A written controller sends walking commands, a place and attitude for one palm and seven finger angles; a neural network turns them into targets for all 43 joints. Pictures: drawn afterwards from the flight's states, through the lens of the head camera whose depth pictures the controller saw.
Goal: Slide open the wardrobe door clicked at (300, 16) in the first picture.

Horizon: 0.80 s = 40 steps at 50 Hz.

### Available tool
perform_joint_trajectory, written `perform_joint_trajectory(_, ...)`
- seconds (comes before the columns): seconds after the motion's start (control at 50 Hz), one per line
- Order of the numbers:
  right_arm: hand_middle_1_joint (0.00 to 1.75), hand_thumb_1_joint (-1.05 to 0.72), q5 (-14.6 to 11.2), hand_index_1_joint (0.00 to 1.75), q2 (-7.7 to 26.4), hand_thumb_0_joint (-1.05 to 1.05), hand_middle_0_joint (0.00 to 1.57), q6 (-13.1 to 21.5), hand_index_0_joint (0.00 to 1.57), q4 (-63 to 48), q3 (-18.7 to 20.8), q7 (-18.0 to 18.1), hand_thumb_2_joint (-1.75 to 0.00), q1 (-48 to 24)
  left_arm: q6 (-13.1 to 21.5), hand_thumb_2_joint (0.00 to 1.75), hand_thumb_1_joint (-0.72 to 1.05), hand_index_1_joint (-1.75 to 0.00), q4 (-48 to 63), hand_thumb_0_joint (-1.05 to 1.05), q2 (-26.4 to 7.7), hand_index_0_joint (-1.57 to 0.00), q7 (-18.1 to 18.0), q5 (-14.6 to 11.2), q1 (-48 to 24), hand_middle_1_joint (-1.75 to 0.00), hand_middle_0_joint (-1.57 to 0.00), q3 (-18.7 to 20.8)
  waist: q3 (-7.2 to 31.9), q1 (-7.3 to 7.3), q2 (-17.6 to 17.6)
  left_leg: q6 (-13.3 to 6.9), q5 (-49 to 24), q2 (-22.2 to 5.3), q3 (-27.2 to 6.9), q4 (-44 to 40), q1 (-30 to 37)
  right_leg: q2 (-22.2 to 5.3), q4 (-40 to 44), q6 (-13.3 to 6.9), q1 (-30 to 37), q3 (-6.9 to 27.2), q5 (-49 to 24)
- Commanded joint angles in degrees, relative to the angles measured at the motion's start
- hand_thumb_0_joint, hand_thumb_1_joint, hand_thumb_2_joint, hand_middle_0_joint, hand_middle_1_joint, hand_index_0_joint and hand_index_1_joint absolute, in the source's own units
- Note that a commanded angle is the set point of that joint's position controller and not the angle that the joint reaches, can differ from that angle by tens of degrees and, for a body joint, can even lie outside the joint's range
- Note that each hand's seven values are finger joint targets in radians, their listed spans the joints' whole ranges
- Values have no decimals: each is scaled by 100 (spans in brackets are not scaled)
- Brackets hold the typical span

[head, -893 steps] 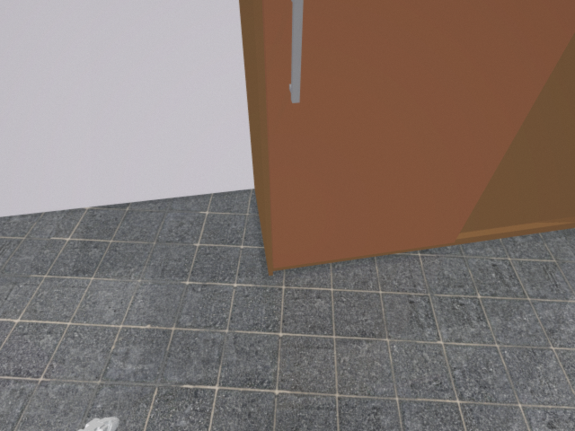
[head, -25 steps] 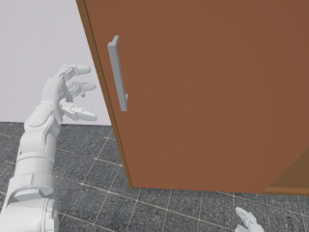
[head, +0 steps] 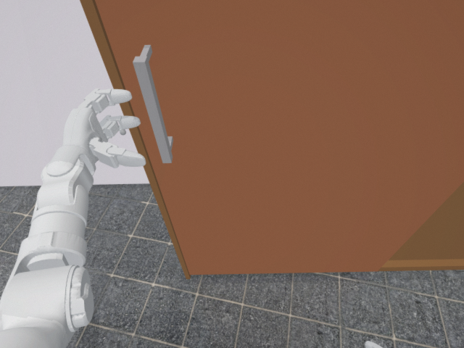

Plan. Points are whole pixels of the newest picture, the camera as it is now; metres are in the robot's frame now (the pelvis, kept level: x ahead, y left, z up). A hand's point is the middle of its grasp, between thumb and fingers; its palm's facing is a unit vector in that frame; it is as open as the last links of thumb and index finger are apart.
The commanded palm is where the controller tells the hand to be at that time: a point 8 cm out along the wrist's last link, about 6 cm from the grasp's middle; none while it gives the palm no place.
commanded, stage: move the hooked fingers beside the handle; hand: left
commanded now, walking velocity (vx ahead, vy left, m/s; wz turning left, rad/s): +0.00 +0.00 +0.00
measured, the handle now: (158, 110) +0.49 +0.14 +0.16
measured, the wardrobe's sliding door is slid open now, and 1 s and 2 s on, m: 0.00 0.00 0.00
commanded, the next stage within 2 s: feel for the door with the fingertips in 1.24 s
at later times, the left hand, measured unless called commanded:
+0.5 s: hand (120, 137) +0.42 +0.19 +0.16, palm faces +0.03 -1.00 -0.02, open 14.0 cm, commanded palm +0.40 +0.24 +0.17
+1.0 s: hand (118, 132) +0.42 +0.19 +0.17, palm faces +0.03 -1.00 +0.00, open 14.0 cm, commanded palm +0.39 +0.25 +0.17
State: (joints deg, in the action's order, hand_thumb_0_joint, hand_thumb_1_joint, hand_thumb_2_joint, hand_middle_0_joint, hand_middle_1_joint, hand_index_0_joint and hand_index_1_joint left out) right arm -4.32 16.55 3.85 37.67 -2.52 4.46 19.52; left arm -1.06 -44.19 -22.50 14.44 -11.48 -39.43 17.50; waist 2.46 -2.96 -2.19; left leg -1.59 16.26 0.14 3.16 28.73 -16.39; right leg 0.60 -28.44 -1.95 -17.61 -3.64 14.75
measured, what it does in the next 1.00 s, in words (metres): stands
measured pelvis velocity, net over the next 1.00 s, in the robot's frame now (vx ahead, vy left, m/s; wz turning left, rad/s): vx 0.00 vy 0.00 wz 0.00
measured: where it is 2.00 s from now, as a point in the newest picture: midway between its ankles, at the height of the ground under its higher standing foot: outside the picture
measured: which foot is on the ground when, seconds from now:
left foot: down 0.00-1.00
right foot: down 0.00-1.00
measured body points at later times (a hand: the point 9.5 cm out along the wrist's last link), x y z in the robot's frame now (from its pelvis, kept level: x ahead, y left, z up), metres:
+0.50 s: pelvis +0.00 +0.00 +0.00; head +0.01 -0.01 +0.45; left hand +0.41 +0.25 +0.16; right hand +0.12 -0.25 -0.10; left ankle -0.02 +0.10 -0.74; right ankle +0.00 -0.10 -0.74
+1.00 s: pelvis +0.00 +0.00 +0.00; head +0.01 -0.01 +0.45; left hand +0.41 +0.25 +0.17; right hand +0.11 -0.25 -0.11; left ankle -0.02 +0.10 -0.74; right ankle +0.00 -0.10 -0.74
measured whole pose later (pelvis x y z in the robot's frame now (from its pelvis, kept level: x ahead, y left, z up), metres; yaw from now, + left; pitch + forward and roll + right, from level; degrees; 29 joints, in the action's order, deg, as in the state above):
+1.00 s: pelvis +0.00 +0.00 +0.00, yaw +0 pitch +3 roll +0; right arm -4.6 15.5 2.4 36.7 -2.8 4.3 18.4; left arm -2.6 -38.6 -21.5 12.5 -10.9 -36.4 17.0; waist 2.7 -2.2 -1.7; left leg -1.5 16.5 -0.1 3.2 28.1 -14.5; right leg 0.9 -27.5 -2.0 -15.6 -3.5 14.7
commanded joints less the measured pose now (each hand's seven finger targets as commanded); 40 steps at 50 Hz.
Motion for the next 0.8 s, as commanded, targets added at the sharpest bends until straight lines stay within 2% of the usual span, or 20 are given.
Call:
perform_joint_trajectory(0.0,30,-90,8,30,718,0,20,278,20,-793,315,59,-90,-200,600,30,-50,-120,1555,0,-1733,-30,-157,-44,-2559,-120,-30,572,1825,169,276,-149,-1652,-16,-322,-199,597,-70,185,39,935,298,-1991)
perform_joint_trajectory(0.02,30,-90,11,30,742,0,20,247,20,-807,306,65,-90,-192,620,30,-50,-120,1585,0,-1936,-30,-183,-6,-2510,-120,-30,657,1761,191,263,-159,-1638,-25,-321,-213,551,-87,189,38,981,298,-1938)
perform_joint_trajectory(0.04,30,-90,1,30,717,0,20,240,20,-810,284,76,-90,-242,643,30,-50,-120,1728,0,-1931,-30,-194,40,-2705,-120,-30,607,1758,154,-81,-156,-1624,-6,-300,-231,606,-87,198,28,960,336,-1957)
perform_joint_trajectory(0.1,30,-90,-1,30,653,0,20,281,20,-854,274,77,-90,-291,657,30,-50,-120,2019,0,-1672,-30,-165,64,-2641,-120,-30,409,1858,153,-498,-122,-1829,-8,-323,-228,869,-71,205,-11,916,307,-2033)
perform_joint_trajectory(0.12,30,-90,-6,30,669,0,20,274,20,-863,299,84,-90,-269,627,30,-50,-120,2046,0,-1586,-30,-137,33,-2585,-120,-30,343,1934,123,-246,-140,-1934,-31,-328,-195,957,-62,204,-6,955,272,-2098)
perform_joint_trajectory(0.14,30,-90,-23,30,653,0,20,291,20,-845,291,88,-90,-307,568,30,-50,-120,2010,0,-1376,-30,-86,-8,-2570,-120,-30,190,1835,80,-345,-138,-1958,-41,-333,-203,1025,-40,237,-6,825,268,-2104)
perform_joint_trajectory(0.16,30,-90,-31,30,657,0,20,301,20,-819,297,90,-90,-287,487,30,-50,-120,1901,0,-1207,-30,-40,-71,-2490,-120,-30,94,1764,45,-146,-135,-1898,-43,-352,-207,1018,-23,265,6,757,239,-2057)
perform_joint_trajectory(0.22,30,-90,-51,30,733,0,20,278,20,-730,307,121,-90,-225,199,30,-50,-120,1240,0,-1182,-30,44,-175,-2250,-120,-30,139,1341,19,389,-144,-1449,-43,-352,-266,704,-24,345,16,621,176,-1731)
perform_joint_trajectory(0.24,30,-90,-55,30,740,0,20,281,20,-765,297,112,-90,-257,130,30,-50,-120,1248,0,-1064,-30,55,-193,-2256,-120,-30,56,1374,25,382,-151,-1422,-20,-330,-264,681,-30,334,33,594,208,-1774)
perform_joint_trajectory(0.32,30,-90,-33,30,737,0,20,226,20,-778,290,87,-90,-265,139,30,-50,-120,1209,0,-1314,-30,-94,-78,-2376,-120,-30,190,1275,42,347,-143,-1274,6,-327,-216,516,-75,321,41,527,232,-1583)
perform_joint_trajectory(0.4,30,-90,-17,30,635,0,20,254,20,-860,256,80,-90,-371,542,30,-50,-120,1904,0,-1309,-30,-215,3,-3053,-120,-30,85,1776,37,-180,-125,-1532,23,-382,-159,860,-60,231,-2,645,295,-1735)
perform_joint_trajectory(0.44,30,-90,2,30,641,0,20,274,20,-838,256,104,-90,-369,696,30,-50,-120,2099,0,-1455,-30,-252,-14,-3293,-120,-30,170,1999,8,-86,-145,-1635,2,-407,-136,1005,-41,229,17,745,317,-1826)
perform_joint_trajectory(0.46,30,-90,-12,30,622,0,20,292,20,-836,244,112,-90,-387,713,30,-50,-120,2071,0,-1299,-30,-234,-17,-3289,-120,-30,46,2006,-8,-122,-129,-1668,-4,-426,-149,1054,-35,218,6,734,297,-1825)
perform_joint_trajectory(0.48,30,-90,-13,30,618,0,20,306,20,-787,231,115,-90,-395,694,30,-50,-120,1898,0,-1222,-30,-226,-35,-3322,-120,-30,12,1909,-26,-182,-123,-1634,2,-428,-154,1065,-30,245,0,665,282,-1800)
perform_joint_trajectory(0.52,30,-90,-15,30,687,0,20,259,20,-724,228,130,-90,-331,560,30,-50,-120,1343,0,-1440,-30,-210,-14,-2984,-120,-30,179,1674,12,149,-127,-1473,-11,-433,-198,808,-34,267,10,674,252,-1658)
perform_joint_trajectory(0.58,30,-90,-35,30,681,0,20,236,20,-693,222,106,-90,-319,300,30,-50,-120,831,0,-1093,-30,-184,15,-2846,-120,-30,-44,1357,-16,47,-112,-1344,21,-398,-229,619,-55,289,9,469,223,-1612)
perform_joint_trajectory(0.62,30,-90,-16,30,729,0,20,195,20,-732,253,80,-90,-247,217,30,-50,-120,553,0,-1181,-30,-179,38,-2539,-120,-30,67,1354,43,301,-119,-1400,8,-391,-210,504,-59,266,9,528,192,-1656)
perform_joint_trajectory(0.7,30,-90,-7,30,696,0,20,181,20,-873,289,38,-90,-242,409,30,-50,-120,1164,0,-1206,-30,-154,-22,-2568,-120,-30,130,1820,116,346,-118,-1727,2,-357,-140,652,-38,170,2,775,236,-2028)
perform_joint_trajectory(0.76,30,-90,23,30,654,0,20,214,20,-985,310,25,-90,-318,701,30,-50,-120,2199,0,-1382,-30,-179,-56,-2731,-120,-30,268,2419,202,-65,-113,-2284,-14,-380,-93,1095,-28,73,-6,1057,289,-2429)
perform_joint_trajectory(0.78,30,-90,21,30,635,0,20,218,20,-956,305,29,-90,-320,724,30,-50,-120,2258,0,-1391,-30,-198,-58,-2660,-120,-30,305,2360,205,-69,-108,-2367,-23,-379,-91,1126,-25,91,-5,1062,285,-2469)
